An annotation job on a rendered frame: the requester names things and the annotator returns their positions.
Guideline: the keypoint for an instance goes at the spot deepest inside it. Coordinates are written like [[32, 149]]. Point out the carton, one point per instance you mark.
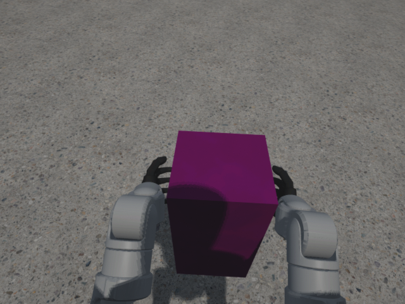
[[221, 199]]

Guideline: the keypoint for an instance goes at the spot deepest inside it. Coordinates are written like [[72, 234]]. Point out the left robot hand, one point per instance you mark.
[[153, 172]]

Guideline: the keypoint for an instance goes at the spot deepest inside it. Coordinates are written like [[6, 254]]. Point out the robot right forearm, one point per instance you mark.
[[312, 253]]

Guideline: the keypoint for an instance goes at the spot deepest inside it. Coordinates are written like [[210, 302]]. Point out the right robot hand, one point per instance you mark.
[[285, 184]]

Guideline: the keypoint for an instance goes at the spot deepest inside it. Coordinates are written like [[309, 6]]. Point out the robot left forearm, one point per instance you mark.
[[125, 276]]

